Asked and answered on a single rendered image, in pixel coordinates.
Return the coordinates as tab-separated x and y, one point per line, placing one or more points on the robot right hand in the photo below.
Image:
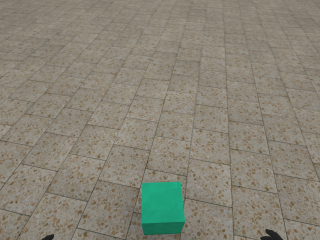
272	235

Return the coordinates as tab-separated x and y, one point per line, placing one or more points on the carton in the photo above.
162	209

